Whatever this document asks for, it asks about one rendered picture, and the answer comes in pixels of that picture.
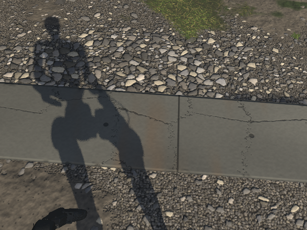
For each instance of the left robot hand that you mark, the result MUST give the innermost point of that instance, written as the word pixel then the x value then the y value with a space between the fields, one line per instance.
pixel 60 217

